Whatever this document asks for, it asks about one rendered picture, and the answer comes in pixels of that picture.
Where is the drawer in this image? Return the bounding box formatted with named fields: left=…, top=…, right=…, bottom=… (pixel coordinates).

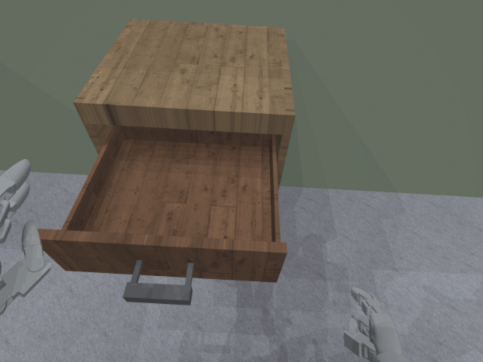
left=38, top=125, right=288, bottom=283

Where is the cabinet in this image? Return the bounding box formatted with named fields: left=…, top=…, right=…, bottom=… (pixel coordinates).
left=73, top=18, right=295, bottom=189

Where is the right robot hand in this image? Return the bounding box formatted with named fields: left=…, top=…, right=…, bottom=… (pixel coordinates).
left=344, top=287, right=403, bottom=362

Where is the left robot hand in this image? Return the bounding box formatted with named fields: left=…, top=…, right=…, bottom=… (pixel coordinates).
left=0, top=159, right=51, bottom=315

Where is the handle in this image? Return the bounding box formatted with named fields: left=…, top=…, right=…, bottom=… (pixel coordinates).
left=123, top=260, right=194, bottom=305

